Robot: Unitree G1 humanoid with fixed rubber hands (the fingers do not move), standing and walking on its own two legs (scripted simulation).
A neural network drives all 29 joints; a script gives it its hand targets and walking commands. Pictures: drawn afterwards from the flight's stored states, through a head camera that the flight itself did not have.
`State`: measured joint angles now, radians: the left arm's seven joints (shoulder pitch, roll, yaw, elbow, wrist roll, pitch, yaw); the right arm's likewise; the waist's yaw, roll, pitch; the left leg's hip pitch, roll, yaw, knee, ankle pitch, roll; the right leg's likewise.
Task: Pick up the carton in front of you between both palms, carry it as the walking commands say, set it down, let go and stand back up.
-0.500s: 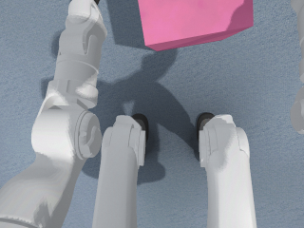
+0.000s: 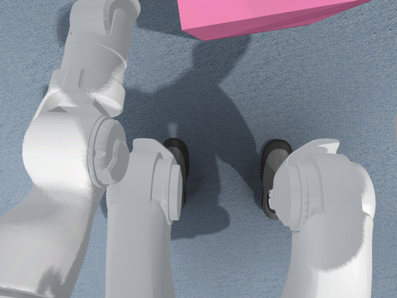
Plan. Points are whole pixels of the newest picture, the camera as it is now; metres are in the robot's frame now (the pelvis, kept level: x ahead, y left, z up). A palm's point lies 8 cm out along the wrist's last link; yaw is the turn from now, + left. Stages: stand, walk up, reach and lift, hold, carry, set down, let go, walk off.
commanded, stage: reach and lift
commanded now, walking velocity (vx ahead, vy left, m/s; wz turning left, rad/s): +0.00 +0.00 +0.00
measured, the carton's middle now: out of the picture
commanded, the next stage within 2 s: none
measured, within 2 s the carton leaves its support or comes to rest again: leaves its support in 0.64 s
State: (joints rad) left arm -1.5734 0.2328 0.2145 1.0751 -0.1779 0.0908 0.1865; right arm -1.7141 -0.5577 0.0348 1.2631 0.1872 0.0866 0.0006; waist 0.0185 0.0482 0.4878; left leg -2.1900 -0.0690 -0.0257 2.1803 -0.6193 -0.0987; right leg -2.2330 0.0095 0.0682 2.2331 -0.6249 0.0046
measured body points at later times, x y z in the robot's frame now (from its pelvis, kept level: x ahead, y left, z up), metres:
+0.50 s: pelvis -0.01 +0.00 -0.01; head +0.38 -0.05 +0.22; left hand +0.57 +0.09 -0.18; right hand +0.58 -0.22 -0.18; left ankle +0.11 +0.14 -0.34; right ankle +0.10 -0.12 -0.34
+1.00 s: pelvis -0.02 +0.01 +0.08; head +0.27 -0.05 +0.41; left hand +0.52 +0.09 -0.01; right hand +0.51 -0.22 -0.01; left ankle +0.11 +0.15 -0.34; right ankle +0.09 -0.12 -0.34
